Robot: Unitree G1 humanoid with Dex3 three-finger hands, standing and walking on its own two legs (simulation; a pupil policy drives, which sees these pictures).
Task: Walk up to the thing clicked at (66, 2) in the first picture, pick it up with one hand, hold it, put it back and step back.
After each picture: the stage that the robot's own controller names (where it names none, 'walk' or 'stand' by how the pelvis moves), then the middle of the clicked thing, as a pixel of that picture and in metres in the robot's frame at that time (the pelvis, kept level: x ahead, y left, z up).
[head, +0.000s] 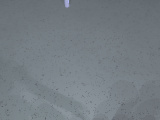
stand; out of the picture +2.27 +0.24 -0.65
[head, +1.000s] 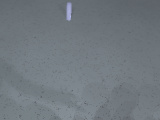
walk; (68, 11) +2.14 +0.16 -0.64
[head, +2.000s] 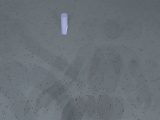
walk; (64, 24) +1.52 +0.16 -0.65
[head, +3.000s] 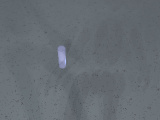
walk; (62, 57) +0.99 +0.16 -0.65
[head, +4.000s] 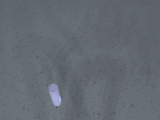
walk; (55, 95) +0.60 +0.20 -0.63
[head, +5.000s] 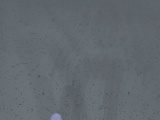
stand; out of the picture +0.40 +0.18 -0.63
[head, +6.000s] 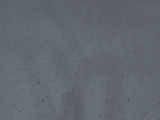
stand; out of the picture +0.37 +0.18 -0.66
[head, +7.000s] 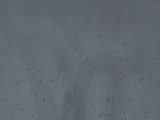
stand; out of the picture +0.37 +0.18 -0.66
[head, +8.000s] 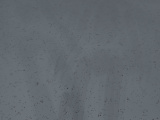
stand; out of the picture +0.35 +0.19 -0.66
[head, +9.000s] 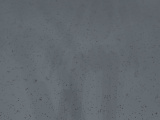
stand; out of the picture +0.34 +0.18 -0.65
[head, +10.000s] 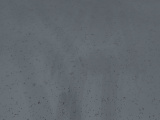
stand; out of the picture +0.36 +0.19 -0.66
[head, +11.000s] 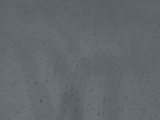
stand; out of the picture +0.37 +0.19 -0.66
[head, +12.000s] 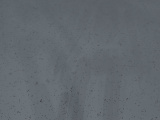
stand; out of the picture +0.36 +0.19 -0.66
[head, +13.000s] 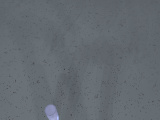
go down; (52, 114) +0.38 +0.18 -0.63
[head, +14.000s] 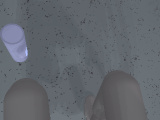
go down; (16, 46) +0.47 +0.20 -0.23
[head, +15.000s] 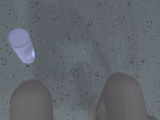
close in; (24, 48) +0.47 +0.19 -0.25
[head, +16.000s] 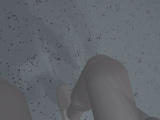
close in; out of the picture +0.46 +0.24 -0.17
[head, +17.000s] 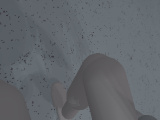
close; out of the picture +0.45 +0.25 -0.17
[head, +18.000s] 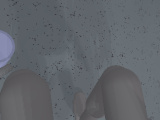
lift; out of the picture +0.36 +0.23 -0.12
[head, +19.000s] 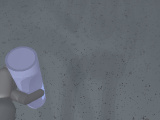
hold; (30, 83) +0.32 +0.17 +0.04
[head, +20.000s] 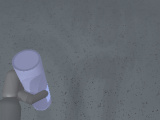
hold; (35, 84) +0.32 +0.16 +0.05
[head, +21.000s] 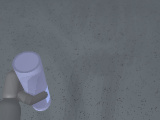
hold; (35, 85) +0.32 +0.16 +0.03
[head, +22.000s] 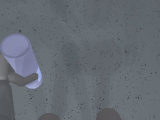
crouch; (26, 66) +0.39 +0.17 -0.02
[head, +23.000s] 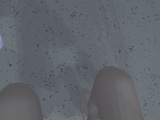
lower; out of the picture +0.50 +0.23 -0.07
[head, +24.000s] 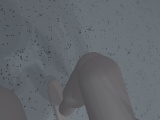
lower; out of the picture +0.47 +0.26 -0.18
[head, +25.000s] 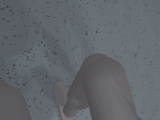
lower; out of the picture +0.46 +0.25 -0.18
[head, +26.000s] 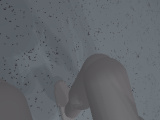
lower; out of the picture +0.46 +0.25 -0.18
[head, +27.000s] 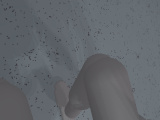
lower; out of the picture +0.45 +0.25 -0.17
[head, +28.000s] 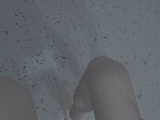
open; out of the picture +0.45 +0.22 -0.18
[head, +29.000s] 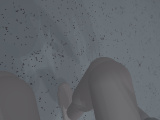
stand; out of the picture +0.44 +0.23 -0.18
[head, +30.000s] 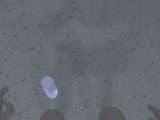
stand; (50, 88) +0.42 +0.16 -0.46
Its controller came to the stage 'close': yes
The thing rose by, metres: 0.69
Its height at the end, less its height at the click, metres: +0.00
